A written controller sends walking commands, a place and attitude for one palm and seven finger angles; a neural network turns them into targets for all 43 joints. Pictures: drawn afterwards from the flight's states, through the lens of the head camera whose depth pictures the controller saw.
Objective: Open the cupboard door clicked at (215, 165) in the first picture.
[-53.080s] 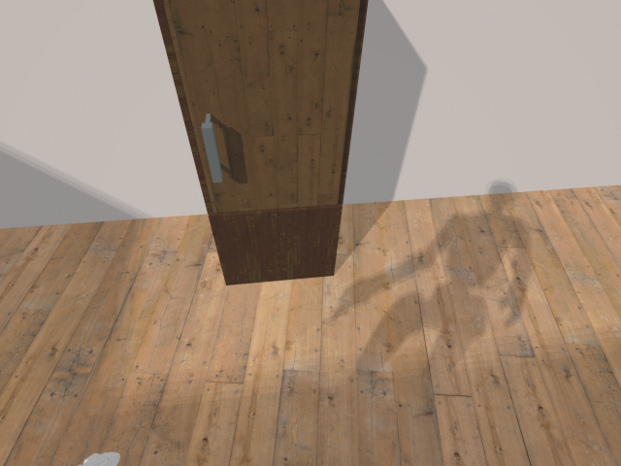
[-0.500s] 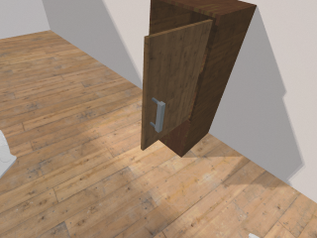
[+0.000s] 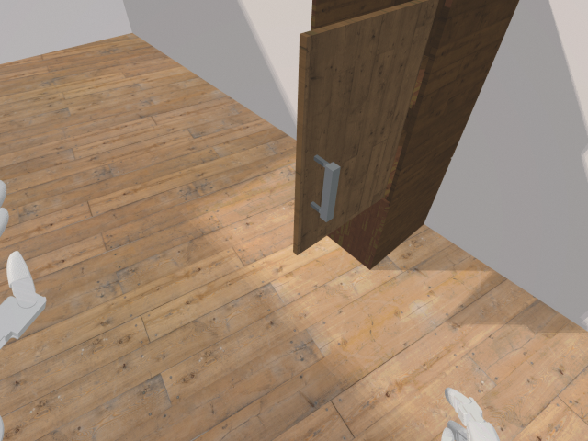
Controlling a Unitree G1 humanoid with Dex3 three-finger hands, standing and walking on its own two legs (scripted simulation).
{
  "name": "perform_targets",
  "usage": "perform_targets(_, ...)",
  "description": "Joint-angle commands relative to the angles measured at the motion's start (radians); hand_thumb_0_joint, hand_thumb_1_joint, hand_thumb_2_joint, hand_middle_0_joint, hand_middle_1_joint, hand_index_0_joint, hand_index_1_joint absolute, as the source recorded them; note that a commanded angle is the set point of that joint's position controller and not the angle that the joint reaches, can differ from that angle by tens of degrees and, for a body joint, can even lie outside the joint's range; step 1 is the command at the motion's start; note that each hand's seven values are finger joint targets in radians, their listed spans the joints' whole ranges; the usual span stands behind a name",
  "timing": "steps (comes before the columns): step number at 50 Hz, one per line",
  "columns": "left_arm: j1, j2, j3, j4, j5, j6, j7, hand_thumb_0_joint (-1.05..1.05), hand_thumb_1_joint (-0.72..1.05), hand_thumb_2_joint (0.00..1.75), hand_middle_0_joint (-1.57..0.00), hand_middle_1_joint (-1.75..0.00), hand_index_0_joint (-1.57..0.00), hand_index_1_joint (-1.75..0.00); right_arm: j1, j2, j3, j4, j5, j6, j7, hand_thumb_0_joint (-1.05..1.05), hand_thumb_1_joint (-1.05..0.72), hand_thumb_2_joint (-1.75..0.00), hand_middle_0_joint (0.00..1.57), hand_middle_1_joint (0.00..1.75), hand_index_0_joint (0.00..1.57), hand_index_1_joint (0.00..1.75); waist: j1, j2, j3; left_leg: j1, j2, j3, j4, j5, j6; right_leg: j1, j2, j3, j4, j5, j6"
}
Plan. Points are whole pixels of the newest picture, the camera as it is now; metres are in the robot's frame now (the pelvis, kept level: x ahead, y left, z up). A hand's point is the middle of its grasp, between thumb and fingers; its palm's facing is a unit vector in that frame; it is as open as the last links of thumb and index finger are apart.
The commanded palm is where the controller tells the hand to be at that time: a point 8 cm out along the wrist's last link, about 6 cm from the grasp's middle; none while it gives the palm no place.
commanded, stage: stop stepping back and stand still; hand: left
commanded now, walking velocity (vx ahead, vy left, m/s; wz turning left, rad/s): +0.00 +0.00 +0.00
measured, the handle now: (322, 188) +0.67 -0.02 -0.08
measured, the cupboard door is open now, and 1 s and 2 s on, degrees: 88 88 88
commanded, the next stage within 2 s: let the arm hang, fingers relaxed in 0.56 s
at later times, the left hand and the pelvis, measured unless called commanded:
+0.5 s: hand (70, 273) +0.24 +0.26 +0.16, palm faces +0.35 -0.78 -0.52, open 7.4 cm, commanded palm +0.18 +0.30 +0.19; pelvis +0.03 +0.01 +0.01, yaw -1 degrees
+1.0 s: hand out of the picture +0.05 +0.20 -0.16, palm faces -0.03 -0.98 -0.19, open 7.2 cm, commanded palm none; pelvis +0.01 +0.02 +0.01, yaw +1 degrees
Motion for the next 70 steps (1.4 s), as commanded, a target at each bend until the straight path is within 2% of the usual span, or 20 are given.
perform_targets(1,-0.054,0.229,0.139,-0.249,0.005,-0.064,0.004,0.0,0.9,0.9,-0.2,-0.3,-0.2,-0.3,-0.119,-0.104,-0.038,-0.163,0.003,-0.056,0.003,0.0,-0.9,-0.9,0.2,0.3,0.2,0.3,-0.006,0.22,-0.024,-0.044,0.177,-0.244,-0.302,-0.108,0.086,0.053,-0.021,0.097,-0.024,-0.035,0.054)
perform_targets(3,-0.018,0.213,0.134,-0.254,0.006,-0.063,0.007,0.0,0.9,0.9,-0.2,-0.3,-0.2,-0.3,-0.115,-0.1,-0.035,-0.172,0.011,-0.057,0.008,0.0,-0.9,-0.9,0.2,0.3,0.2,0.3,-0.008,0.161,-0.026,-0.05,0.137,-0.162,-0.242,-0.011,0.064,0.106,-0.029,0.103,-0.097,0.071,0.051)
perform_targets(5,0.022,0.21,0.137,-0.229,-0.005,-0.055,0.007,0.0,0.9,0.9,-0.2,-0.3,-0.2,-0.3,-0.109,-0.1,-0.041,-0.177,0.014,-0.051,0.014,0.0,-0.9,-0.9,0.2,0.3,0.2,0.3,-0.012,0.048,-0.067,-0.025,0.07,-0.085,-0.137,0.071,0.029,0.129,-0.067,0.189,-0.17,0.189,0.034)
perform_targets(7,0.037,0.211,0.135,-0.217,-0.016,-0.048,0.007,0.0,0.9,0.9,-0.2,-0.3,-0.2,-0.3,-0.101,-0.094,-0.046,-0.176,0.017,-0.044,0.019,0.0,-0.9,-0.9,0.2,0.3,0.2,0.3,-0.024,-0.017,-0.109,0.025,0.031,-0.045,-0.049,0.11,0.004,0.117,-0.136,0.261,-0.215,0.267,0.005)
perform_targets(9,0.045,0.208,0.134,-0.213,-0.022,-0.042,0.01,0.0,0.9,0.9,-0.2,-0.3,-0.2,-0.3,-0.097,-0.095,-0.047,-0.176,0.018,-0.032,0.02,0.0,-0.9,-0.9,0.2,0.3,0.2,0.3,-0.029,-0.002,-0.132,0.056,0.021,-0.041,-0.044,0.127,-0.001,0.119,-0.157,0.262,-0.22,0.325,-0.005)
perform_targets(12,0.074,0.211,0.136,-0.216,-0.025,-0.035,0.009,0.0,0.9,0.9,-0.2,-0.3,-0.2,-0.3,-0.116,-0.096,-0.043,-0.191,0.018,-0.019,0.014,0.0,-0.9,-0.9,0.2,0.3,0.2,0.3,-0.024,0.052,-0.124,0.092,0.046,-0.058,-0.105,0.239,0.004,0.12,-0.111,0.192,-0.181,0.366,0.022)
perform_targets(16,0.069,0.228,0.145,-0.22,-0.023,-0.032,0.006,0.0,0.9,0.9,-0.2,-0.3,-0.2,-0.3,-0.129,-0.102,-0.045,-0.198,0.019,-0.007,0.006,0.0,-0.9,-0.9,0.2,0.3,0.2,0.3,-0.019,0.049,-0.129,0.099,0.064,-0.068,-0.133,0.308,0.01,0.144,-0.081,0.157,-0.171,0.386,0.04)
perform_targets(32,0.108,0.213,0.135,-0.21,-0.029,-0.021,0.009,0.0,0.9,0.9,-0.2,-0.3,-0.2,-0.3,-0.133,-0.106,-0.046,-0.208,0.02,0.01,0.001,0.0,-0.9,-0.9,0.2,0.3,0.2,0.3,-0.015,0.06,-0.115,0.091,0.056,-0.069,-0.17,0.254,0.004,0.14,-0.068,0.146,-0.213,0.314,0.046)
perform_targets(33,-0.026,0.059,-0.306,0.563,0.06,0.1,-0.141,0.0,0.9,0.9,-0.2,-0.3,-0.2,-0.3,-0.181,-0.299,-0.095,0.03,0.018,-0.035,0.096,0.0,-0.9,-0.9,0.2,0.3,0.2,0.3,-0.063,0.077,-0.025,-0.003,0.087,-0.1,-0.028,0.346,0.029,0.005,-0.136,0.086,-0.057,0.369,0.023)
perform_targets(34,-0.033,0.037,-0.281,0.6,0.046,0.171,-0.163,0.0,0.9,0.9,-0.2,-0.3,-0.2,-0.3,-0.101,-0.254,-0.093,0.027,0.018,0.036,0.099,0.0,-0.9,-0.9,0.2,0.3,0.2,0.3,-0.04,0.091,-0.09,0.021,0.093,-0.105,-0.065,0.349,0.03,0.003,-0.118,0.133,-0.072,0.252,0.015)
perform_targets(35,-0.059,0.005,-0.293,0.645,0.048,0.182,-0.166,0.0,0.9,0.9,-0.2,-0.3,-0.2,-0.3,-0.096,-0.227,-0.077,0.032,0.005,0.06,0.098,0.0,-0.9,-0.9,0.2,0.3,0.2,0.3,-0.033,0.079,-0.106,-0.028,0.115,-0.14,-0.087,0.245,0.053,0.008,-0.099,0.111,-0.053,0.131,0.02)
perform_targets(36,-0.1,0.014,-0.301,0.697,0.054,0.18,-0.167,0.0,0.9,0.9,-0.2,-0.3,-0.2,-0.3,-0.101,-0.22,-0.068,0.028,-0.003,0.074,0.097,0.0,-0.9,-0.9,0.2,0.3,0.2,0.3,-0.023,-0.007,-0.104,-0.053,0.114,-0.17,-0.103,0.242,0.065,0.032,-0.084,0.119,-0.055,0.126,0.02)
perform_targets(38,-0.16,0.049,-0.312,0.816,0.057,0.175,-0.169,0.0,0.9,0.9,-0.2,-0.3,-0.2,-0.3,-0.115,-0.233,-0.056,0.049,-0.013,0.089,0.097,0.0,-0.9,-0.9,0.2,0.3,0.2,0.3,-0.015,-0.143,-0.103,-0.052,0.088,-0.164,-0.097,0.176,0.062,0.065,-0.115,0.147,-0.116,0.154,0.006)
perform_targets(40,-0.239,0.085,-0.321,0.954,0.057,0.173,-0.165,0.0,0.9,0.9,-0.2,-0.3,-0.2,-0.3,-0.111,-0.243,-0.058,0.097,-0.016,0.109,0.097,0.0,-0.9,-0.9,0.2,0.3,0.2,0.3,-0.029,-0.209,-0.088,0.025,0.044,-0.122,-0.064,0.161,0.043,0.028,-0.165,0.188,-0.171,0.2,-0.027)
perform_targets(42,-0.293,0.078,-0.345,1.085,0.049,0.181,-0.159,0.0,0.9,0.9,-0.2,-0.3,-0.2,-0.3,-0.11,-0.217,-0.046,0.145,-0.02,0.129,0.099,0.0,-0.9,-0.9,0.2,0.3,0.2,0.3,-0.038,-0.091,-0.057,0.069,0.034,-0.106,-0.093,0.173,0.031,0.006,-0.167,0.186,-0.185,0.178,-0.034)
perform_targets(44,-0.307,0.058,-0.364,1.197,0.042,0.188,-0.154,0.0,0.9,0.9,-0.2,-0.3,-0.2,-0.3,-0.119,-0.201,-0.031,0.194,-0.022,0.138,0.095,0.0,-0.9,-0.9,0.2,0.3,0.2,0.3,-0.029,0.037,-0.037,0.06,0.053,-0.125,-0.17,0.161,0.03,0.045,-0.131,0.165,-0.19,0.117,-0.009)
perform_targets(50,-0.256,0.006,-0.37,1.442,0.033,0.182,-0.149,0.0,0.9,0.9,-0.2,-0.3,-0.2,-0.3,-0.079,-0.143,-0.021,0.329,-0.018,0.143,0.077,0.0,-0.9,-0.9,0.2,0.3,0.2,0.3,-0.02,0.152,-0.034,0.077,0.053,-0.116,-0.23,0.057,0.023,0.109,-0.127,0.166,-0.28,0.067,-0.009)
perform_targets(57,-0.249,-0.006,-0.375,1.559,0.03,0.18,-0.149,0.0,0.9,0.9,-0.2,-0.3,-0.2,-0.3,-0.011,-0.141,-0.031,0.414,-0.011,0.144,0.065,0.0,-0.9,-0.9,0.2,0.3,0.2,0.3,-0.026,0.033,0.001,0.096,0.067,-0.121,-0.252,0.05,0.029,0.102,-0.128,0.138,-0.318,0.05,-0.012)
perform_targets(65,-0.253,-0.005,-0.374,1.588,0.031,0.182,-0.145,0.0,0.9,0.9,-0.2,-0.3,-0.2,-0.3,0.008,-0.142,-0.036,0.443,-0.013,0.143,0.063,0.0,-0.9,-0.9,0.2,0.3,0.2,0.3,-0.024,-0.007,0.03,0.095,0.073,-0.126,-0.28,0.037,0.035,0.089,-0.125,0.133,-0.314,0.04,-0.007)
perform_targets(70,-0.279,0.008,-0.372,1.58,0.033,0.179,-0.143,0.0,0.9,0.9,-0.2,-0.3,-0.2,-0.3,-0.013,-0.144,-0.036,0.45,-0.013,0.139,0.067,0.0,-0.9,-0.9,0.2,0.3,0.2,0.3,-0.023,0.008,0.035,0.099,0.074,-0.126,-0.289,0.065,0.032,0.093,-0.127,0.137,-0.315,0.06,-0.004)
